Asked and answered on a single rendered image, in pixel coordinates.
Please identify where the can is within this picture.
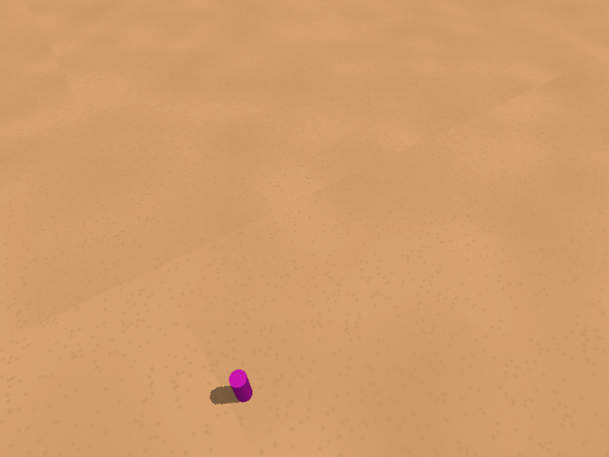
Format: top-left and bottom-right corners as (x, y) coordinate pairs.
(229, 369), (252, 402)

